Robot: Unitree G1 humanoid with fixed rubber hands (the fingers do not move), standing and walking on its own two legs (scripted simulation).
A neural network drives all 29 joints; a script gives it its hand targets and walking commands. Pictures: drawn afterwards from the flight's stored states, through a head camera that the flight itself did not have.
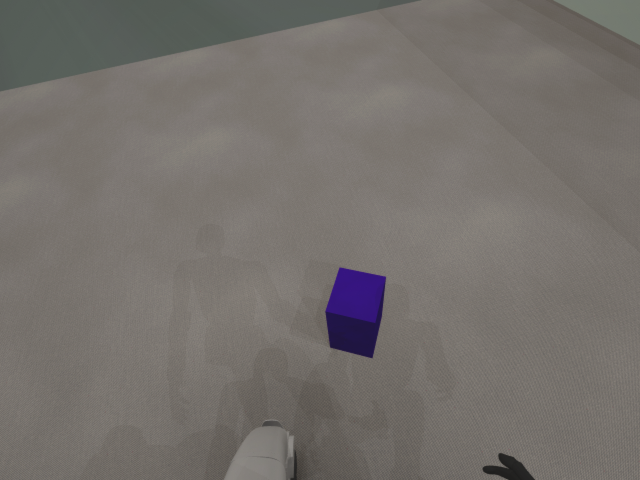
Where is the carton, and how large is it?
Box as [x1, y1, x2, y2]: [325, 268, 385, 357]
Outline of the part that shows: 339,268 325,311 330,347 372,357 381,317 385,277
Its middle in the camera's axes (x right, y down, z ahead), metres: +0.11 +0.23 +1.25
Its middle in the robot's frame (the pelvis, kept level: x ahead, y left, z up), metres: +0.67 +0.03 -0.66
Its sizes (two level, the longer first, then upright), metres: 0.160 0.147 0.259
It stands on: the floor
